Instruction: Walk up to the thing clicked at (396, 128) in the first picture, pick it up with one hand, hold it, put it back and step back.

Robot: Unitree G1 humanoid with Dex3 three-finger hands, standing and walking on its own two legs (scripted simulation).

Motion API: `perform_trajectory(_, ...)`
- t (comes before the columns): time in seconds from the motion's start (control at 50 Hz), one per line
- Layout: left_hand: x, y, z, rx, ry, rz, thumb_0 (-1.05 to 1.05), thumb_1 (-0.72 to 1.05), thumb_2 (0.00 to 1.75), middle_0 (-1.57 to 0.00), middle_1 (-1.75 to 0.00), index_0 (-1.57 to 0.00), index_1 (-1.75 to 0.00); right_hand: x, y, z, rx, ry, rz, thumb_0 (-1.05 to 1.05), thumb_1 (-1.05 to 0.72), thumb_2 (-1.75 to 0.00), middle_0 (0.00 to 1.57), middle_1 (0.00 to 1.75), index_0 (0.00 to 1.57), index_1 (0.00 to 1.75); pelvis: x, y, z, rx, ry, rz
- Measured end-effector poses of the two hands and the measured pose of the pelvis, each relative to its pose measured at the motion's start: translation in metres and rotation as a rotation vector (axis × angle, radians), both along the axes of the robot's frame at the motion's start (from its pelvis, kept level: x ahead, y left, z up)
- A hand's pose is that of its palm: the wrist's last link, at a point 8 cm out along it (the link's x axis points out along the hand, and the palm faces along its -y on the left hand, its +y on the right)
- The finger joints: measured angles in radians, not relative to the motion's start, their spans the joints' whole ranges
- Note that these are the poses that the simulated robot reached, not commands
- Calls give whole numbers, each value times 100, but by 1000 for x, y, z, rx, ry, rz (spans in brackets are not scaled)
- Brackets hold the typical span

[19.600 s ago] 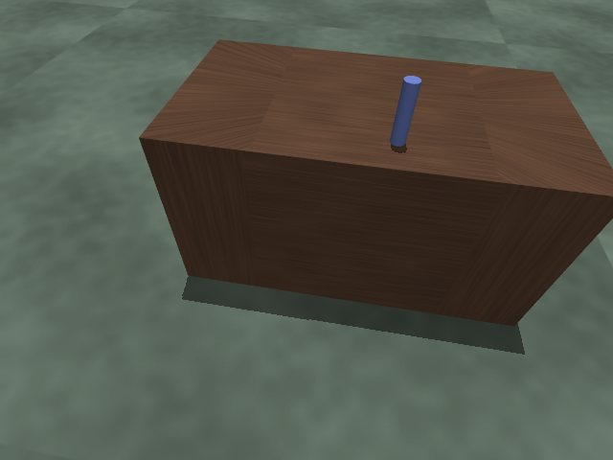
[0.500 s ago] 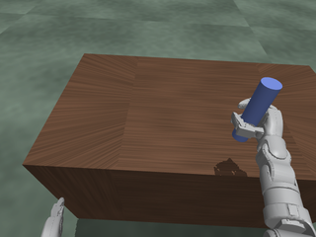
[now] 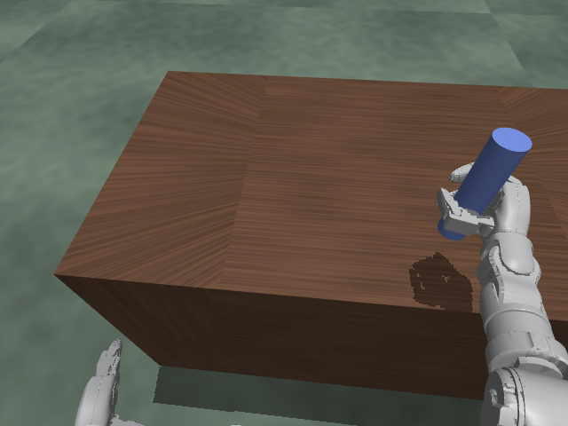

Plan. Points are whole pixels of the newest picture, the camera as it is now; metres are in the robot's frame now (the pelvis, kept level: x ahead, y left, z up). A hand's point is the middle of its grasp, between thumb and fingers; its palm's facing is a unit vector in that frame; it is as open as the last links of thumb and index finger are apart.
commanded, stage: crouch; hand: right
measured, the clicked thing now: (477, 191) +0.43 -0.22 +0.10
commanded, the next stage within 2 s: lower in 0.18 s
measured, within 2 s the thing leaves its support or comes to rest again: rests again in 1.50 s
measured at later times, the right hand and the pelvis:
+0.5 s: hand (453, 205) +0.46 -0.22 +0.04, palm faces +0.20 +0.98 +0.01, open 5.8 cm; pelvis +0.00 -0.01 -0.02, yaw +0 degrees
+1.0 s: hand (443, 217) +0.47 -0.22 +0.00, palm faces +0.22 +0.97 +0.00, open 5.8 cm; pelvis -0.01 +0.00 -0.05, yaw +0 degrees
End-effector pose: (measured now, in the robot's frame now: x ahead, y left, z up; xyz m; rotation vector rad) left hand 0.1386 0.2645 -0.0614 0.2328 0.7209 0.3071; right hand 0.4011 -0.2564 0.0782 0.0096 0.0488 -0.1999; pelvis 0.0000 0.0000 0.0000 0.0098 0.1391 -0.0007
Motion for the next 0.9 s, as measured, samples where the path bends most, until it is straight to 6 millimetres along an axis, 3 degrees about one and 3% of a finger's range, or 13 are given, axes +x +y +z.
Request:
perform_trajectory(0.36, -2, -6, 3, 27, -23, -12, -1, -56, 8, -6, -5, -5, -6, 20, -9, -17, 7, -5, -7, -2, -8, -117, 92, 125, 95, 126, 1, -7, -13, 8, 65, 4)
perform_trajectory(0.6, -5, -5, 1, 63, -40, -47, -1, -56, 8, -6, -5, -5, -6, 24, -11, -53, 9, 13, -7, -2, -8, -117, 92, 126, 95, 127, -5, -7, -30, 11, 123, 4)
perform_trajectory(0.9, -17, -3, -5, 94, -46, -71, -1, -56, 8, -6, -5, -5, -6, 34, -11, -74, 0, -3, -18, -2, -9, -117, 91, 126, 94, 127, -14, -3, -50, 16, 178, 6)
